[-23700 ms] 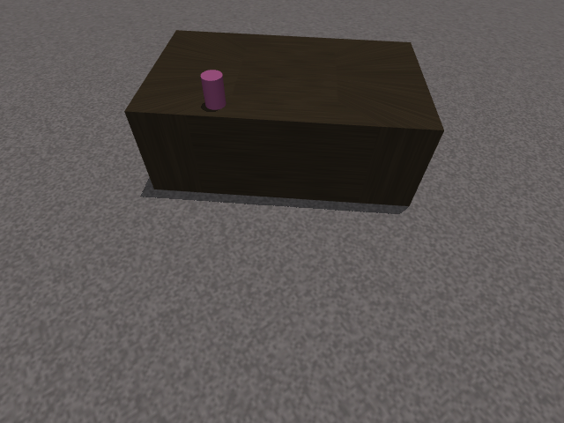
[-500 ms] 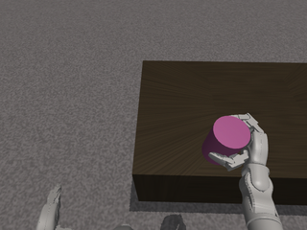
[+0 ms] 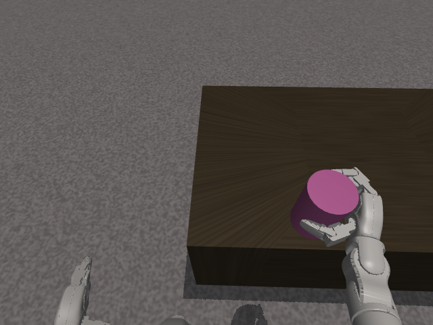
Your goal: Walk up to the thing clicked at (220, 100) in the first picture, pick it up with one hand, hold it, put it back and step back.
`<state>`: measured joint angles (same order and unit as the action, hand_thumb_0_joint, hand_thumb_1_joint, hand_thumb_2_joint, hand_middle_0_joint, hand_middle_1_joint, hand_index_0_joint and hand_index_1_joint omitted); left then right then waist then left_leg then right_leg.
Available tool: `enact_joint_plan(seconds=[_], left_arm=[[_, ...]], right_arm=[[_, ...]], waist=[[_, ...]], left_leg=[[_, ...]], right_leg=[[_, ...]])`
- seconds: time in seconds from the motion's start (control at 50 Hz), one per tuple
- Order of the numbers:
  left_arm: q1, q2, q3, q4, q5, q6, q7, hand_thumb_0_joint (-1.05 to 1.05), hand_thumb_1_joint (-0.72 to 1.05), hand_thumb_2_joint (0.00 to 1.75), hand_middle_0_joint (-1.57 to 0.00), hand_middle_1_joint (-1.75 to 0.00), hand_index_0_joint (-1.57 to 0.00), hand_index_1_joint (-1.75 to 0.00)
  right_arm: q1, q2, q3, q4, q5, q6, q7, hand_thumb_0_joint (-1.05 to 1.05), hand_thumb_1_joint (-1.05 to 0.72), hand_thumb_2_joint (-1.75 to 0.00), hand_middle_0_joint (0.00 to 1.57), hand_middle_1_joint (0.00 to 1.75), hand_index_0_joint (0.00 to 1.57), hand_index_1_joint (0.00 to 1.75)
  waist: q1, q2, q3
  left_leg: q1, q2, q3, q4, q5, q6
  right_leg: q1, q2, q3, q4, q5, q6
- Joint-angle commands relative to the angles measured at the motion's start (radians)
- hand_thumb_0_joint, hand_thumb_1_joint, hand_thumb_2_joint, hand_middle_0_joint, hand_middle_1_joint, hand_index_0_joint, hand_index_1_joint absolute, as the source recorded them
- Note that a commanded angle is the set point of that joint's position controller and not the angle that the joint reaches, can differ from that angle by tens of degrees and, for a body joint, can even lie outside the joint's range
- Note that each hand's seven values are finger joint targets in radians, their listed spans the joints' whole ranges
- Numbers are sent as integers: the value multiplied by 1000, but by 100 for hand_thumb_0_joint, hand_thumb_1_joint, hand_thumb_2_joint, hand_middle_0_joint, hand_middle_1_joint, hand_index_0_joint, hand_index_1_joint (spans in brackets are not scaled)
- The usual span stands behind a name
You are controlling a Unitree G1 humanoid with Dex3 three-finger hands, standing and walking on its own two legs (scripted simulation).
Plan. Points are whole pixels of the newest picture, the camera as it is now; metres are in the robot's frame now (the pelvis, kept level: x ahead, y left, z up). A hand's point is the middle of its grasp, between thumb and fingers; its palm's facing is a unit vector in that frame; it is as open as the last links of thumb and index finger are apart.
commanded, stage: crouch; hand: right
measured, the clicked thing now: (320, 206) +0.33 -0.17 +0.03
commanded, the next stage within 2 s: lower in 0.96 s
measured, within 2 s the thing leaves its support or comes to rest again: neither
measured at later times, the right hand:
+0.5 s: hand (321, 191) +0.40 -0.21 -0.04, palm faces +0.26 +0.97 +0.00, open 11.5 cm
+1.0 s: hand (320, 193) +0.43 -0.23 -0.09, palm faces +0.27 +0.96 +0.00, open 11.5 cm
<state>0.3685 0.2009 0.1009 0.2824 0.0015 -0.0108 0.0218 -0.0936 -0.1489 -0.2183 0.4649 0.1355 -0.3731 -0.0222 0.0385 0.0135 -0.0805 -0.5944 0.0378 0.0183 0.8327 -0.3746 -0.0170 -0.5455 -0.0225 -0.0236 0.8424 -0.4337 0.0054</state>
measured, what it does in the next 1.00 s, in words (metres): lowers itself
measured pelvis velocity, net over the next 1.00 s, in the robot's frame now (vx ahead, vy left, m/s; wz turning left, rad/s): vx -0.02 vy -0.01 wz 0.02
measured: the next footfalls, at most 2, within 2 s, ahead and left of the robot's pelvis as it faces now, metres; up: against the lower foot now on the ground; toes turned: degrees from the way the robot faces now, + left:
none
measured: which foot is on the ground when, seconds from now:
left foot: down 0.00-1.00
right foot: down 0.00-1.00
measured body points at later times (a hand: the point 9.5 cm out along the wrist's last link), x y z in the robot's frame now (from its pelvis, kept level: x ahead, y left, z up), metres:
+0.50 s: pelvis -0.03 -0.01 -0.05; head +0.08 -0.03 +0.39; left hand +0.12 +0.26 -0.06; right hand +0.38 -0.26 -0.04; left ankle +0.02 +0.13 -0.70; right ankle -0.01 -0.12 -0.70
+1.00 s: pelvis -0.02 -0.01 -0.08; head +0.11 -0.05 +0.35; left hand +0.13 +0.27 -0.06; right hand +0.41 -0.28 -0.09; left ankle +0.02 +0.13 -0.70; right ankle -0.01 -0.12 -0.70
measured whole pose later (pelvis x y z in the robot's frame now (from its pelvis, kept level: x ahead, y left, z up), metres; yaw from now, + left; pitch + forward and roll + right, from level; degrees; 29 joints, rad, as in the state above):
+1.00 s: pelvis -0.02 -0.01 -0.08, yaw +1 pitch +24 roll +3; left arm 0.43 0.26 0.08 -0.10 0.08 -0.04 -0.03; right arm -0.57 -0.41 -0.53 1.05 0.05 -0.58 0.06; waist 0.22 0.02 -0.15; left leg -1.16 0.02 0.05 1.23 -0.48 -0.01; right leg -1.15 -0.05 0.03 1.31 -0.58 0.00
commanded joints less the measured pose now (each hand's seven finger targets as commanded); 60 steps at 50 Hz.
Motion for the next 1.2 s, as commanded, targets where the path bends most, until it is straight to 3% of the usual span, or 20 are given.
enact_joint_plan(seconds=[0.0,0.08,0.12,0.16,0.2,0.26,0.3,0.36,0.44,0.48,0.56,0.68,0.74,0.78,0.82,0.88,0.92,1.0,1.1,1.18], left_arm=[[-83,169,95,-216,-2,-69,16,0,-53,4,-4,-5,-5,-4],[-20,106,35,-190,8,-77,16,0,-52,4,-4,-5,-5,-4],[-2,114,49,-186,14,-80,14,0,-52,4,-4,-5,-5,-4],[10,149,88,-177,23,-86,12,0,-52,4,-4,-6,-5,-5],[3,158,79,-205,28,-90,5,0,-52,4,-4,-6,-5,-5],[-6,189,95,-298,38,-93,0,0,-51,4,-4,-6,-5,-5],[12,179,73,-316,45,-93,-6,0,-52,4,-4,-6,-5,-5],[-6,167,47,-369,47,-96,-10,0,-53,5,-4,-6,-5,-5],[40,214,87,-392,50,-91,-11,0,-52,4,-4,-6,-6,-5],[62,178,48,-396,49,-93,-21,0,-52,4,-4,-6,-5,-5],[65,230,104,-456,55,-96,-23,0,-50,3,-4,-6,-6,-4],[120,201,83,-448,73,-94,-30,0,-51,4,-4,-6,-5,-5],[93,228,109,-452,78,-92,-30,0,-52,5,-4,-5,-5,-5],[78,209,87,-473,80,-93,-36,0,-52,4,-4,-6,-5,-5],[80,219,95,-498,78,-90,-35,0,-53,4,-5,-5,-5,-5],[109,256,126,-574,75,-87,-32,0,-52,4,-4,-6,-5,-5],[133,234,106,-547,75,-80,-35,0,-53,4,-4,-5,-5,-5],[133,239,116,-573,70,-84,-34,0,-52,4,-4,-5,-5,-4],[118,186,48,-567,76,-92,-39,0,-53,5,-4,-5,-5,-4],[113,255,119,-634,75,-98,-34,0,-54,5,-5,-5,-5,-5]], right_arm=[[-329,-114,-41,-118,8,-97,-7,0,0,-130,123,143,129,143],[-456,-180,-74,-48,-4,-152,8,0,6,-127,120,140,126,140],[-541,-247,-110,-68,-13,-177,12,0,9,-126,117,139,124,139],[-543,-249,-128,45,-20,-183,14,0,10,-127,117,140,124,140],[-575,-307,-177,67,-20,-199,12,0,11,-128,118,141,125,141],[-661,-310,-179,83,-27,-213,9,0,6,-133,124,147,131,147],[-663,-272,-166,180,-27,-218,14,0,7,-134,123,147,131,147],[-704,-321,-190,248,-38,-231,29,0,6,-134,124,147,131,147],[-702,-373,-250,338,-39,-233,39,0,5,-133,123,145,130,146],[-719,-362,-250,358,-34,-242,51,0,3,-131,123,144,129,144],[-752,-423,-281,340,-52,-265,54,0,0,-129,121,141,128,141],[-807,-413,-267,323,-65,-283,63,0,-1,-128,121,140,127,140],[-812,-440,-287,338,-70,-286,60,0,-3,-126,120,138,126,138],[-796,-396,-266,385,-70,-287,71,0,-2,-125,119,137,125,137],[-805,-457,-295,353,-78,-291,71,0,-2,-124,118,136,124,136],[-787,-471,-316,374,-69,-286,78,0,-2,-126,120,139,126,139],[-766,-480,-335,391,-66,-283,81,0,-3,-128,121,140,127,140],[-772,-494,-347,391,-60,-283,95,0,-2,-126,119,138,125,138],[-778,-486,-345,438,-70,-292,114,0,0,-129,120,141,127,141],[-793,-547,-384,437,-73,-307,115,0,0,-127,118,138,124,138]], waist=[[46,105,-157],[51,81,-221],[47,-6,-293],[68,-39,-302],[56,-68,-346],[72,-109,-456],[79,-100,-444],[82,-69,-474],[99,-29,-453],[106,-44,-406],[124,-80,-449],[140,-200,-529],[146,-212,-518],[156,-205,-476],[142,-218,-528],[182,-164,-562],[161,-173,-537],[177,-157,-530],[168,-154,-499],[203,-153,-548]], left_leg=[[67,-23,2,-94,150,4],[35,-15,-20,-47,146,0],[-3,-14,-30,-2,153,7],[-67,-18,-24,37,165,9],[-88,-21,-26,68,159,13],[-97,-31,-11,95,173,18],[-127,-37,4,120,171,20],[-128,-40,9,141,168,21],[-125,-41,1,154,173,19],[-164,-43,0,156,125,22],[-197,-46,3,184,103,27],[-278,-55,20,254,192,34],[-336,-59,30,268,152,39],[-361,-59,36,279,125,40],[-336,-58,32,285,133,43],[-277,-60,35,274,165,38],[-270,-58,30,287,181,38],[-271,-56,21,292,200,36],[-279,-49,2,313,189,33],[-282,-47,-12,326,169,30]], right_leg=[[-11,9,16,-94,127,-29],[-65,19,13,-27,114,-31],[-62,20,15,-1,124,-25],[-83,22,17,29,129,-20],[-114,20,23,55,128,-15],[-81,14,35,73,160,-5],[-109,8,52,85,183,1],[-167,8,52,122,182,-4],[-248,9,45,162,169,-14],[-286,7,46,165,122,-14],[-277,0,49,183,97,-10],[-189,-7,62,237,288,8],[-204,-16,78,243,273,13],[-239,-21,93,239,235,17],[-245,-14,83,249,216,14],[-257,-9,76,270,211,3],[-293,-3,70,277,226,0],[-335,-2,68,306,222,-7],[-423,0,60,343,185,-12],[-451,-3,66,377,153,-14]])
